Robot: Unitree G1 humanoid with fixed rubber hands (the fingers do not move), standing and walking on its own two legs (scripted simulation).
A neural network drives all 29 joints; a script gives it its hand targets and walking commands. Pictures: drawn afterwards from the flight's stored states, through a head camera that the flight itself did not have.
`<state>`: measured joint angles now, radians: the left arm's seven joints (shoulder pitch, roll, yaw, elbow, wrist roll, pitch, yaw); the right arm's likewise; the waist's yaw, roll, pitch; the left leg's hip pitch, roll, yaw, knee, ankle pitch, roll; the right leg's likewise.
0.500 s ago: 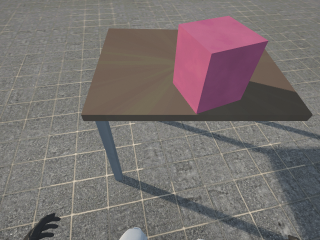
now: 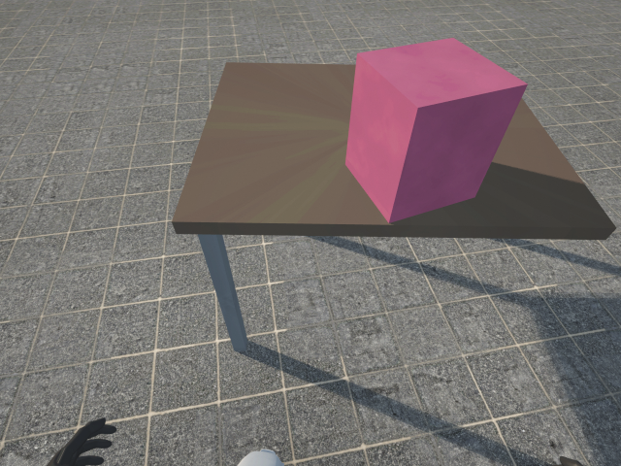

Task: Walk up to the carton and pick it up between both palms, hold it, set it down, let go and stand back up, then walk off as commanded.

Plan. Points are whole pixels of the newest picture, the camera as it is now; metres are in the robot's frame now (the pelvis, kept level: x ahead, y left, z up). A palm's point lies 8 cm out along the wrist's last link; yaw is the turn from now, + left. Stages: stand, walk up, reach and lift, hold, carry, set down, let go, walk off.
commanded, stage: walk up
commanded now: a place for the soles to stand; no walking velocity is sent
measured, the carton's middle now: (420, 131) +0.71 -0.18 +0.06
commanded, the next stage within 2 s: none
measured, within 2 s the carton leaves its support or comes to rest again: neither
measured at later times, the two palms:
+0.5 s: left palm out of the picture +0.11 +0.32 -0.06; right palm out of the picture +0.10 -0.33 -0.06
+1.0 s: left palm out of the picture +0.10 +0.33 -0.06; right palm out of the picture +0.09 -0.32 -0.06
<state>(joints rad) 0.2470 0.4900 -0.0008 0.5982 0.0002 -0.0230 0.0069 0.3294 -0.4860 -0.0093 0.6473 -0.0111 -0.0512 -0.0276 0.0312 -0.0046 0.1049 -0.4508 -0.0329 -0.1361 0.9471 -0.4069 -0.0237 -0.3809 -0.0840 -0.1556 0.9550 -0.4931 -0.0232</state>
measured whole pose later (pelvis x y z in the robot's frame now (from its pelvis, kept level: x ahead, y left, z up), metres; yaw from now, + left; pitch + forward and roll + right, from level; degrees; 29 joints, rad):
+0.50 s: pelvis -0.01 -0.01 +0.00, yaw +1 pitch -5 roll +0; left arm 0.23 0.49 0.00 0.60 0.00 -0.02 0.01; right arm 0.33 -0.49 -0.01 0.65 -0.01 -0.05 -0.03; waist 0.04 0.00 0.12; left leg -0.46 -0.03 -0.14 0.99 -0.46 -0.02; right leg -0.39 -0.08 -0.15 0.95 -0.49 -0.04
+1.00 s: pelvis -0.02 +0.00 +0.00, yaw +2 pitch -5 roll -1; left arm 0.22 0.49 0.00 0.60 0.00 -0.01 0.01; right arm 0.33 -0.49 -0.01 0.65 -0.01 -0.05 -0.03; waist 0.02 0.00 0.12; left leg -0.44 -0.03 -0.14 0.96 -0.43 -0.03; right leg -0.40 -0.09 -0.15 0.97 -0.48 -0.03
